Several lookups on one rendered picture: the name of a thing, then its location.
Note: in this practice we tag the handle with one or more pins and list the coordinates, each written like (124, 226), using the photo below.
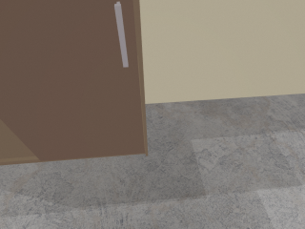
(121, 33)

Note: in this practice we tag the wardrobe door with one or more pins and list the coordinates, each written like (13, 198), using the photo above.
(10, 145)
(63, 89)

